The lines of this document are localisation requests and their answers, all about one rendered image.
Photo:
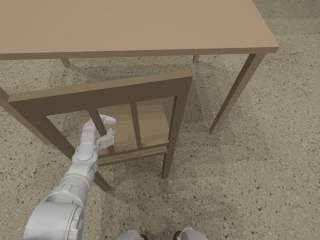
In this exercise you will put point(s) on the chair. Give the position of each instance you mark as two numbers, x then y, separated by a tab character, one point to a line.
141	128

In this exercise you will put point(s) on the robot right shin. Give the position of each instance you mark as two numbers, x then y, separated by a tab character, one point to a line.
187	229

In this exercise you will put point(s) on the table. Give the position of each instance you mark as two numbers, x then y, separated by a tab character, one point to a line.
72	29

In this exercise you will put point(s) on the left robot forearm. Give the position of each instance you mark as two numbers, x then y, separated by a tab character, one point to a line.
77	181

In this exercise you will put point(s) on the robot left shin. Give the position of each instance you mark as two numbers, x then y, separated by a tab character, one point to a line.
132	231

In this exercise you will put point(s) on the robot shin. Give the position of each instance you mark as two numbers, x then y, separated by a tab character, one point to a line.
187	229
132	231

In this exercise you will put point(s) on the left robot upper arm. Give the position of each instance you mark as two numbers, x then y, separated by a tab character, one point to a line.
56	221

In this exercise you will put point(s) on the robot left hand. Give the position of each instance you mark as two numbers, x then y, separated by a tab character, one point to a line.
90	135

